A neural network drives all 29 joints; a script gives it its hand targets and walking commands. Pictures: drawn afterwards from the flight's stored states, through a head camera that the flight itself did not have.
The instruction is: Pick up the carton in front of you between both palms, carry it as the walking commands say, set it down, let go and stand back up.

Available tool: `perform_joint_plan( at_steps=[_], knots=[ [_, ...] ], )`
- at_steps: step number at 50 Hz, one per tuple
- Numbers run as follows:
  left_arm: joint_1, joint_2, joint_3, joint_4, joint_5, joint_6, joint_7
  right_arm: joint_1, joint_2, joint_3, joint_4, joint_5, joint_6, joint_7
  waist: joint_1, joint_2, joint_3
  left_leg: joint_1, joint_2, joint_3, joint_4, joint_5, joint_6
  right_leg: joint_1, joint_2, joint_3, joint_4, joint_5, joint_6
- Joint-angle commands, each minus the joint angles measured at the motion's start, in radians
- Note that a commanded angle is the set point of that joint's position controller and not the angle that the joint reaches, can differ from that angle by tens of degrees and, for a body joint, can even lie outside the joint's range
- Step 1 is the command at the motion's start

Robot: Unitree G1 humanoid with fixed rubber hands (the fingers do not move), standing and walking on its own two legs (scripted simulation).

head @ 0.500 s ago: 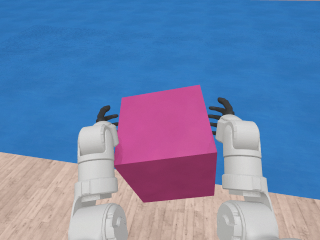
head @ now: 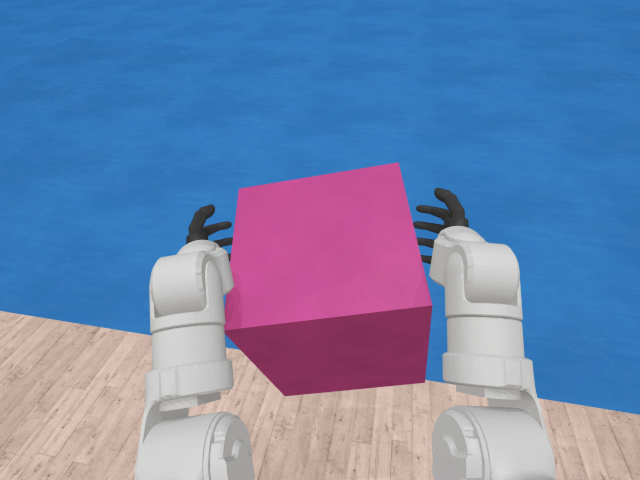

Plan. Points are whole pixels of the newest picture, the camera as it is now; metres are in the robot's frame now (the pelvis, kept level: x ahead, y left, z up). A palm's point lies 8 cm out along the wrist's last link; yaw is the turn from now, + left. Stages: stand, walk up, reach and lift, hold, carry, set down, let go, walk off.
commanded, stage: carry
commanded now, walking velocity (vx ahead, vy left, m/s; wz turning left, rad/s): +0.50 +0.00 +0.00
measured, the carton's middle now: (336, 290) +0.36 -0.01 +0.05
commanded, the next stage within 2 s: none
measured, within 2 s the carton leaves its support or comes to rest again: neither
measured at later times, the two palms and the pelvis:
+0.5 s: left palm (202, 180) +0.60 +0.21 +0.07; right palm (369, 176) +0.58 -0.09 +0.08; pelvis +0.24 +0.07 -0.06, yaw -2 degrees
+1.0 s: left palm (244, 122) +0.86 +0.17 +0.04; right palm (370, 114) +0.86 -0.13 +0.04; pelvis +0.52 +0.03 -0.09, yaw +0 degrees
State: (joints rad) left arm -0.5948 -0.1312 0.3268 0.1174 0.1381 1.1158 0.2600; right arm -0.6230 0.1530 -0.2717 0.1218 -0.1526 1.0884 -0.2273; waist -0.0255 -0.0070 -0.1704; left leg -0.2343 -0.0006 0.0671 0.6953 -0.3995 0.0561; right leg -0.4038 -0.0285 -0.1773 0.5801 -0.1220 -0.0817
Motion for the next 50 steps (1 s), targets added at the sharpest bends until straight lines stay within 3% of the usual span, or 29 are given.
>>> perform_joint_plan(
  at_steps=[1,2,4,5,6,7,8,10,12,13,15,17,20,21,22,23,24,28,30,32,35,39,41,44,45,46,47,48,50],
  knots=[
    [-0.641,-0.848,-0.550,0.016,-0.265,-0.021,-0.149,-0.584,0.858,0.554,0.032,0.286,0.001,0.107,-0.017,0.070,-0.207,0.028,0.188,-0.237,-0.045,0.182,0.122,0.046,-0.077,0.113,0.032,0.028,-0.021],
    [-0.682,-0.836,-0.546,0.012,-0.256,-0.019,-0.148,-0.528,0.869,0.502,0.084,0.256,0.010,0.103,0.031,0.060,-0.197,-0.067,0.153,-0.191,0.047,0.207,0.102,0.137,-0.094,0.167,0.029,0.115,-0.043],
    [-0.564,-0.804,-0.488,0.073,-0.221,-0.024,-0.143,-0.617,0.876,0.556,0.058,0.294,0.005,0.104,0.070,-0.240,-0.296,-0.349,0.015,0.005,0.381,0.178,0.014,0.461,-0.226,0.399,-0.045,0.318,-0.128],
    [-0.633,-0.860,-0.548,0.011,-0.267,-0.036,-0.147,-0.583,0.883,0.559,0.018,0.293,-0.006,0.110,0.115,-0.270,-0.290,-0.633,-0.043,0.036,0.496,-0.108,-0.024,0.700,-0.311,0.555,-0.047,0.443,-0.209],
    [-0.633,-0.917,-0.561,-0.009,-0.287,-0.047,-0.156,-0.706,0.936,0.615,-0.121,0.327,-0.030,0.111,0.144,-0.250,-0.328,-0.741,-0.017,-0.032,0.548,-0.169,0.000,0.775,-0.323,0.631,-0.049,0.442,-0.215],
    [-0.712,-0.940,-0.615,-0.053,-0.318,-0.052,-0.160,-0.701,0.938,0.576,-0.083,0.321,-0.032,0.110,0.169,-0.116,-0.289,-0.806,-0.001,-0.048,0.584,-0.157,0.002,0.778,-0.337,0.659,-0.041,0.458,-0.224],
    [-0.753,-0.928,-0.656,-0.100,-0.332,-0.062,-0.169,-0.688,0.938,0.581,-0.067,0.315,-0.035,0.112,0.166,-0.001,-0.301,-0.750,0.041,-0.079,0.572,-0.169,0.001,0.691,-0.341,0.621,-0.060,0.339,-0.225],
    [-0.880,-0.977,-0.757,-0.230,-0.448,-0.085,-0.178,-0.581,0.893,0.528,-0.041,0.281,-0.042,0.111,0.134,0.031,-0.276,-0.679,0.062,-0.097,0.495,-0.066,0.012,0.574,-0.329,0.589,-0.098,0.153,-0.204],
    [-0.866,-0.944,-0.776,-0.227,-0.435,-0.086,-0.179,-0.504,0.863,0.531,-0.028,0.231,-0.039,0.108,0.098,-0.089,-0.242,-0.653,0.090,-0.097,0.424,0.055,0.007,0.472,-0.355,0.556,-0.108,0.190,-0.197],
    [-0.836,-0.954,-0.785,-0.202,-0.439,-0.079,-0.181,-0.522,0.843,0.505,-0.070,0.226,-0.053,0.110,0.097,-0.019,-0.242,-0.523,0.085,-0.093,0.284,0.171,0.008,0.396,-0.321,0.447,-0.133,0.254,-0.156],
    [-0.706,-0.964,-0.757,-0.121,-0.439,-0.069,-0.181,-0.495,0.784,0.534,-0.128,0.220,-0.056,0.106,0.088,-0.054,-0.199,-0.378,0.064,-0.056,0.134,0.293,0.014,0.313,-0.241,0.288,-0.145,0.356,-0.073],
    [-0.724,-0.925,-0.765,-0.140,-0.439,-0.076,-0.181,-0.494,0.789,0.539,-0.119,0.225,-0.048,0.106,0.102,-0.127,-0.177,-0.329,0.001,0.045,-0.015,0.375,0.017,0.360,-0.184,0.185,-0.100,0.443,-0.070],
    [-0.563,-0.912,-0.711,-0.098,-0.370,-0.071,-0.158,-0.472,0.769,0.562,-0.150,0.268,-0.039,0.120,0.027,-0.017,-0.304,0.136,-0.012,0.061,-0.244,0.594,0.015,0.283,-0.091,0.064,0.206,0.337,0.041],
    [-0.543,-0.881,-0.707,-0.043,-0.350,-0.068,-0.157,-0.406,0.749,0.550,-0.086,0.221,-0.035,0.120,0.015,-0.008,-0.318,0.288,0.034,0.034,-0.129,0.641,0.056,0.152,-0.058,0.042,0.302,0.228,0.058],
    [-0.490,-0.863,-0.662,-0.029,-0.318,-0.064,-0.153,-0.420,0.731,0.559,-0.079,0.237,-0.030,0.117,-0.019,0.110,-0.340,0.403,0.256,-0.294,-0.061,0.780,0.135,-0.076,0.000,0.049,0.561,-0.118,0.091],
    [-0.499,-0.824,-0.658,-0.005,-0.292,-0.053,-0.149,-0.401,0.728,0.506,-0.033,0.207,-0.031,0.112,-0.028,0.262,-0.347,0.435,0.357,-0.601,-0.138,0.733,0.204,-0.202,0.099,0.133,0.731,-0.497,0.105],
    [-0.505,-0.821,-0.635,0.005,-0.290,-0.048,-0.150,-0.425,0.730,0.529,-0.039,0.218,-0.025,0.110,-0.045,0.244,-0.343,0.457,0.382,-0.717,-0.187,0.622,0.257,-0.330,0.099,0.173,0.846,-0.478,0.085],
    [-0.585,-0.964,-0.604,-0.011,-0.302,-0.063,-0.150,-0.634,0.918,0.629,-0.142,0.374,-0.052,0.149,-0.015,0.077,-0.275,0.208,0.294,-0.486,-0.234,0.476,0.214,-0.292,-0.036,0.188,0.617,-0.385,0.055],
    [-0.621,-1.004,-0.654,-0.089,-0.285,-0.100,-0.148,-0.659,0.990,0.693,-0.167,0.419,-0.077,0.177,-0.018,0.154,-0.310,0.205,0.300,-0.439,-0.245,0.476,0.193,-0.246,-0.040,0.181,0.522,-0.337,0.054],
    [-0.616,-1.024,-0.662,-0.115,-0.292,-0.124,-0.144,-0.629,0.987,0.678,-0.142,0.422,-0.088,0.186,-0.013,0.135,-0.310,0.206,0.290,-0.403,-0.272,0.384,0.199,-0.263,-0.045,0.192,0.448,-0.246,0.048],
    [-0.655,-0.982,-0.715,-0.210,-0.302,-0.142,-0.145,-0.671,0.970,0.734,-0.231,0.457,-0.108,0.186,-0.045,0.099,-0.286,0.250,0.273,-0.333,-0.268,0.575,0.190,-0.347,-0.051,0.156,0.359,-0.079,0.048],
    [-0.557,-0.879,-0.747,-0.179,-0.315,-0.113,-0.154,-0.476,0.869,0.672,-0.129,0.378,-0.087,0.153,-0.060,0.154,-0.247,0.298,0.171,-0.166,-0.155,0.671,0.158,-0.298,0.002,0.120,0.100,0.097,0.046],
    [-0.577,-0.863,-0.732,-0.214,-0.341,-0.100,-0.160,-0.447,0.843,0.683,-0.164,0.364,-0.080,0.145,-0.082,0.100,-0.217,0.219,0.140,-0.137,-0.160,0.615,0.133,-0.148,0.057,0.016,-0.070,0.253,0.036],
    [-0.445,-0.780,-0.631,-0.023,-0.257,-0.055,-0.150,-0.440,0.759,0.641,-0.076,0.294,-0.033,0.122,-0.006,0.041,-0.252,0.132,0.123,-0.073,0.021,0.586,0.068,0.136,0.015,0.039,-0.162,0.286,-0.009],
    [-0.495,-0.792,-0.645,-0.075,-0.283,-0.059,-0.153,-0.500,0.783,0.632,-0.109,0.321,-0.035,0.124,0.055,0.031,-0.291,0.036,0.094,-0.030,0.181,0.389,0.026,0.299,-0.049,0.129,-0.189,0.229,0.006],
    [-0.522,-0.786,-0.654,-0.074,-0.297,-0.055,-0.150,-0.507,0.791,0.652,-0.087,0.334,-0.013,0.120,0.049,-0.174,-0.362,-0.194,0.008,0.026,0.386,0.083,0.004,0.520,-0.238,0.391,-0.086,0.366,-0.061],
    [-0.538,-0.760,-0.626,-0.027,-0.282,-0.045,-0.143,-0.477,0.820,0.598,-0.024,0.301,-0.005,0.114,0.046,-0.270,-0.309,-0.482,-0.068,-0.002,0.543,-0.204,-0.018,0.640,-0.354,0.678,-0.150,0.265,-0.112],
    [-0.510,-0.705,-0.576,0.046,-0.233,-0.044,-0.136,-0.468,0.812,0.569,0.071,0.266,0.006,0.114,0.105,-0.287,-0.328,-0.599,-0.059,-0.033,0.661,-0.180,-0.025,0.697,-0.390,0.768,-0.183,0.037,-0.205],
    [-0.596,-0.805,-0.603,-0.032,-0.286,-0.050,-0.145,-0.531,0.848,0.565,0.017,0.298,-0.003,0.129,0.120,-0.085,-0.245,-0.662,0.004,-0.068,0.641,-0.102,0.004,0.575,-0.339,0.723,-0.203,-0.016,-0.185]
  ],
)
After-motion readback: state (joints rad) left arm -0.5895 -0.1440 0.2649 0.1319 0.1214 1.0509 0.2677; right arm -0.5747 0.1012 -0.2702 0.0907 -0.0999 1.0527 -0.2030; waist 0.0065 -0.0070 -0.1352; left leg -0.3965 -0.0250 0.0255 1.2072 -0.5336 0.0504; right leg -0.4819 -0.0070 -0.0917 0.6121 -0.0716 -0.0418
